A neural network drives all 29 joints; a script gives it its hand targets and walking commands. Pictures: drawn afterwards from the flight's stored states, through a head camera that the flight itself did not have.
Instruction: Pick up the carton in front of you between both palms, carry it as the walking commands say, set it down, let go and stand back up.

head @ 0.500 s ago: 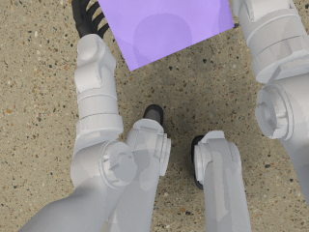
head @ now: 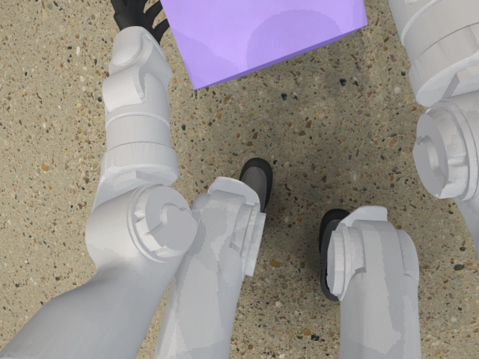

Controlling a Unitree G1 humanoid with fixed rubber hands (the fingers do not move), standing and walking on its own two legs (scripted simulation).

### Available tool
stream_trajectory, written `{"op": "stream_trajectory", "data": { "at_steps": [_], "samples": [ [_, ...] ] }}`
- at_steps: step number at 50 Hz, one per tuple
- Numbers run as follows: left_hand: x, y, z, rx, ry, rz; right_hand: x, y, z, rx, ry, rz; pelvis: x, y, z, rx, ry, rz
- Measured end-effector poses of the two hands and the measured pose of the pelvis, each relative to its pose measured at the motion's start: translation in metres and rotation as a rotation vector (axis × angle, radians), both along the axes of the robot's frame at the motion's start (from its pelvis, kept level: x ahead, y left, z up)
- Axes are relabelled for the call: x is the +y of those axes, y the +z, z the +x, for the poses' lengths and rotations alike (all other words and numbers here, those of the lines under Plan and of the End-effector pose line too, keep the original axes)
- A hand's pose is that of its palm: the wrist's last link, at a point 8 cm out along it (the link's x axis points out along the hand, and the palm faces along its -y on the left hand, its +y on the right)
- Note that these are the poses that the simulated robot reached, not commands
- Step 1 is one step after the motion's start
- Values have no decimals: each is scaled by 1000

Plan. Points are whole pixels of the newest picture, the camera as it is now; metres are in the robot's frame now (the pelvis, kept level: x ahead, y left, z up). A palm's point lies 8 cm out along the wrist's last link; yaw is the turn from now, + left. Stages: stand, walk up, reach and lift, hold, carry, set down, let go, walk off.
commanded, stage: set down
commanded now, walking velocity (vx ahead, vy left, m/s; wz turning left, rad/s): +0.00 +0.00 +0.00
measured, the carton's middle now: out of the picture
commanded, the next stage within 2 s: none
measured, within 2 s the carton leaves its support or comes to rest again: rests again in 0.26 s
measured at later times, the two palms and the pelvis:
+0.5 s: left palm (143, 24) +0.52 +0.24 -0.18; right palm out of the picture +0.61 -0.05 -0.19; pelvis +0.01 +0.01 -0.01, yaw +1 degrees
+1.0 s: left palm (137, 46) +0.49 +0.26 -0.19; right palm out of the picture +0.60 -0.07 -0.21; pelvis +0.00 +0.02 -0.03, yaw -1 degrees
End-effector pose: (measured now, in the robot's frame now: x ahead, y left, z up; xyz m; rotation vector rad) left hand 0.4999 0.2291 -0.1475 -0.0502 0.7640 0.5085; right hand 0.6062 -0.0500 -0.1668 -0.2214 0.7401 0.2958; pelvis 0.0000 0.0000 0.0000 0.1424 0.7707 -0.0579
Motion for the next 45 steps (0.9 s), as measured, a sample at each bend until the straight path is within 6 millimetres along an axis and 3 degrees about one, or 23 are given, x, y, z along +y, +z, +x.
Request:
{"op": "stream_trajectory", "data": {
  "at_steps": [14,24,45],
  "samples": [
    [7,-17,1,64,4,-16,1,-11,1,16,52,33,-2,-8,1,-12,-8,18],
    [12,-28,15,77,-37,0,1,-27,6,-22,27,80,7,-12,11,16,-9,24],
    [12,-32,11,60,-51,-7,-5,-32,2,-64,67,79,14,-30,2,-75,-27,20]
  ]
}}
